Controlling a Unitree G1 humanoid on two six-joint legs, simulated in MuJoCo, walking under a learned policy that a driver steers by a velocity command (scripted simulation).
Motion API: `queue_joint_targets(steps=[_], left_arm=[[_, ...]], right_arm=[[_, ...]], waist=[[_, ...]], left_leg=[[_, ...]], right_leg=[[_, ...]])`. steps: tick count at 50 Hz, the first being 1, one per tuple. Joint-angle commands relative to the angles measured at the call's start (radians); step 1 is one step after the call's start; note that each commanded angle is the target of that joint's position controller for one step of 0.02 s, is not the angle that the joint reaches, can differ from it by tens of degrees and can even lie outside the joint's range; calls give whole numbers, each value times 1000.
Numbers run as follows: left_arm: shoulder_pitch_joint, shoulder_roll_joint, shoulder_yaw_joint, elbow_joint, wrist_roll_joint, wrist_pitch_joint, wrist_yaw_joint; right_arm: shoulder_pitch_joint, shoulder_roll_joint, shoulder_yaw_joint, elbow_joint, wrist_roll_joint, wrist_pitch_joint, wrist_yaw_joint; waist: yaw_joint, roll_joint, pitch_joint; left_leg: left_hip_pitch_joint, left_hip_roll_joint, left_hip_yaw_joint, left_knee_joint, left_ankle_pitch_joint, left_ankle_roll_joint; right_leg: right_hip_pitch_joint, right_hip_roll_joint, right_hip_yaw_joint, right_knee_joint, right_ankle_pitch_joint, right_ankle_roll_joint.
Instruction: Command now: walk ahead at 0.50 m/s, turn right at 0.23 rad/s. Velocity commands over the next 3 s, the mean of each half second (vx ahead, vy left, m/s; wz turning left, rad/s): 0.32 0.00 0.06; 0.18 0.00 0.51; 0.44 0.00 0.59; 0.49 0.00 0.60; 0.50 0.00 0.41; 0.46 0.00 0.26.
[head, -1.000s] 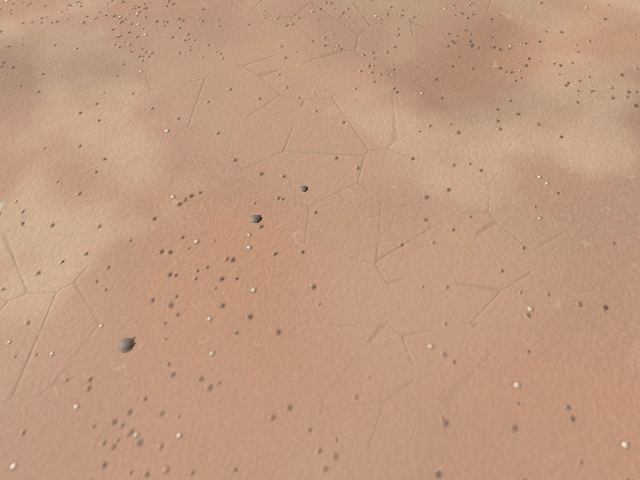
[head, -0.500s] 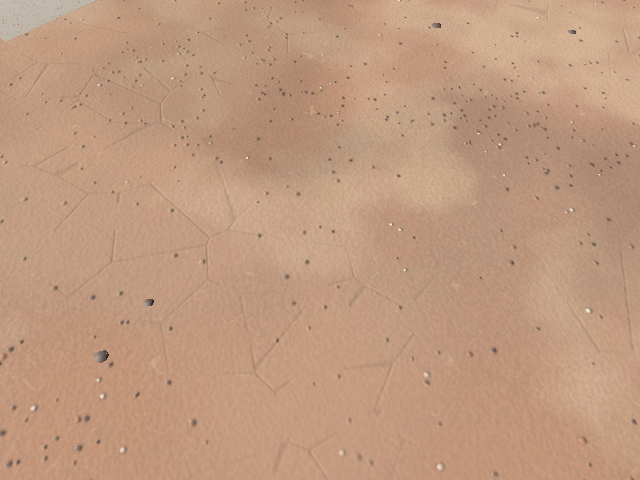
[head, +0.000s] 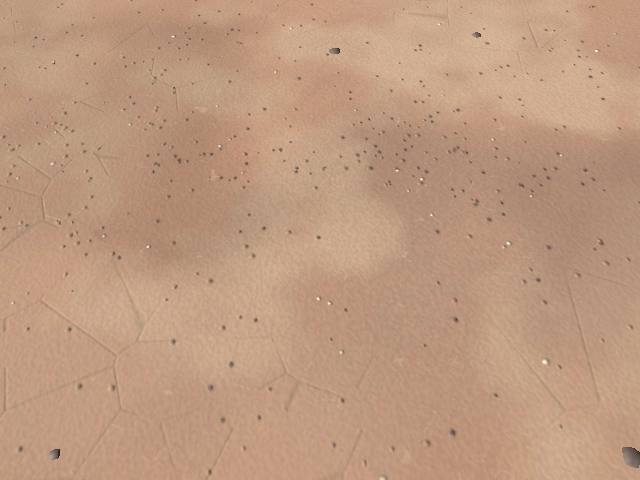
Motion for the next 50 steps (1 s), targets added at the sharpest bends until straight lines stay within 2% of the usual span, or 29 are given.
queue_joint_targets(steps=[1,4,7,9,12,13,14,15,16,17,18,19,20,22,24,27,29,31,33,35,36,37,38,39,40,42,43,45,50], left_arm=[[-25,156,39,-47,-1,-24,18],[14,166,38,-14,-5,-22,23],[68,175,39,26,-12,-19,24],[85,170,37,50,-9,-7,30],[66,186,41,64,0,8,40],[36,191,41,60,0,11,43],[29,179,35,56,5,12,45],[101,127,17,37,34,5,45],[252,60,-6,67,28,-3,33],[208,162,13,83,14,-2,26],[84,183,21,39,-7,4,26],[2,180,21,20,-6,13,35],[-32,177,26,7,2,27,45],[0,143,24,5,6,48,59],[16,115,17,12,11,51,69],[-21,118,19,6,13,54,73],[-66,117,19,-6,9,58,70],[-105,116,19,-20,6,54,66],[-123,121,22,-28,1,39,58],[-96,123,27,-21,-5,21,50],[-61,134,33,-11,-6,14,47],[-28,191,47,-13,6,14,53],[-32,268,67,-9,30,29,58],[-47,254,67,-20,50,25,51],[-86,206,54,-38,40,17,56],[-126,162,41,-45,2,9,66],[-109,156,36,-38,0,6,70],[-67,155,36,-26,10,-3,70],[-11,193,53,-6,8,-12,57]], right_arm=[[-9,-57,-15,-51,-6,2,-1],[-101,-35,-6,-70,2,-6,10],[-183,-32,-2,-95,11,-15,25],[-208,-35,-2,-108,0,-25,38],[-120,-62,-13,-85,-7,-33,52],[-33,-83,-24,-58,-10,-34,49],[66,-114,-35,-31,-16,-35,45],[159,-190,-46,-24,-32,-34,39],[176,-185,-39,-14,-27,-22,41],[192,-130,-32,-20,3,-4,42],[100,-123,-30,-43,14,8,36],[44,-115,-27,-57,13,21,28],[12,-115,-27,-65,7,31,21],[-16,-118,-31,-77,-9,43,14],[-22,-128,-39,-85,-11,49,7],[-11,-155,-54,-93,3,67,-12],[-15,-156,-57,-98,10,82,-22],[-9,-153,-58,-100,10,95,-27],[3,-151,-59,-102,10,105,-30],[-8,-146,-58,-110,17,115,-33],[-5,-130,-53,-112,23,120,-35],[21,-83,-37,-117,20,120,-34],[38,-41,-29,-146,23,111,-27],[8,-102,-43,-158,14,94,-26],[10,-151,-61,-147,16,90,-23],[53,-140,-67,-117,6,99,-19],[48,-111,-59,-117,7,98,-12],[11,-77,-50,-136,15,87,-1],[-76,-41,-33,-191,20,73,18]], waist=[[-17,-85,-44],[23,-96,-18],[56,-94,21],[58,-91,33],[9,-135,-38],[-41,-136,-92],[-94,-102,-168],[-84,46,-322],[-38,244,-468],[-84,120,-498],[-85,65,-347],[-78,-8,-235],[-58,-28,-168],[-9,31,-133],[2,66,-146],[-11,64,-195],[-23,74,-181],[-36,93,-155],[-43,109,-148],[-19,114,-148],[2,101,-163],[0,4,-188],[-32,-258,-158],[-5,-301,-111],[-16,-236,-86],[-28,-204,-62],[-15,-192,-47],[11,-181,-32],[53,-182,-22]], left_leg=[[-30,7,1,-141,173,-22],[1,-25,14,-332,335,-15],[-4,-48,18,-436,372,4],[-7,-72,25,-502,341,29],[108,-119,48,-534,263,79],[224,-152,73,-555,275,102],[389,-143,73,-584,437,129],[732,50,-135,-473,851,225],[996,268,-491,-508,979,419],[966,227,-535,-567,783,401],[839,187,-438,-602,630,361],[691,148,-373,-643,530,331],[556,126,-343,-681,460,319],[393,71,-298,-738,361,298],[336,46,-260,-741,399,299],[319,32,-271,-736,272,286],[292,12,-295,-748,89,263],[283,0,-331,-747,-14,251],[314,-1,-377,-723,-14,242],[336,-17,-408,-672,41,216],[308,-47,-402,-641,-42,186],[203,-106,-341,-522,-247,131],[-19,-261,-118,-308,-385,79],[-108,-201,-92,-118,-327,60],[-116,-165,-102,-35,-251,51],[-150,-140,-71,55,-148,12],[-161,-127,-56,93,-108,-1],[-167,-110,-20,84,-42,-15],[-123,-74,9,-126,37,-26]], right_leg=[[28,-247,168,-172,293,-164],[41,-231,130,-183,209,-130],[95,-265,147,-176,157,-129],[158,-277,143,-107,298,-113],[233,-288,132,23,551,-66],[234,-262,107,121,691,-41],[199,-204,62,282,709,0],[-32,-134,38,574,356,54],[-313,0,33,903,-461,131],[-350,-34,118,982,-487,136],[-423,-76,102,988,-429,140],[-445,-100,75,951,-376,142],[-423,-122,73,900,-328,142],[-321,-130,71,771,-289,141],[-271,-112,51,649,-279,153],[-236,-101,64,542,-168,167],[-221,-90,71,479,-119,170],[-210,-79,75,413,-114,170],[-192,-69,79,331,-126,163],[-120,-62,69,167,-72,142],[-28,-82,64,56,-16,122],[97,-239,185,-15,-76,63],[162,-420,431,-75,-231,-68],[104,-499,571,-142,-368,-135],[84,-462,510,-144,-405,-117],[113,-387,367,-139,-354,-56],[111,-373,313,-148,-307,-51],[113,-352,226,-172,-248,-49],[149,-372,104,-191,-137,-68]])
